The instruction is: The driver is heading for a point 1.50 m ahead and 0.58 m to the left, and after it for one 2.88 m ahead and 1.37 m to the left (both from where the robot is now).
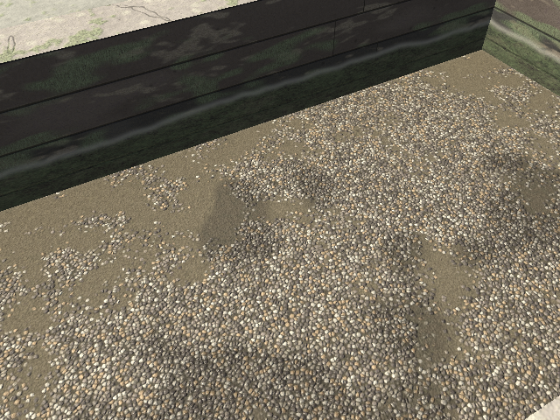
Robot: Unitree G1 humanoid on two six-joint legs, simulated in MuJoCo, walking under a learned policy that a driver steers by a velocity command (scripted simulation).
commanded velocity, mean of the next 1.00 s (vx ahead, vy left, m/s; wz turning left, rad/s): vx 0.00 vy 0.00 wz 0.00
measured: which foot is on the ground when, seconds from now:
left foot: down 0.00-1.00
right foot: down 0.00-1.00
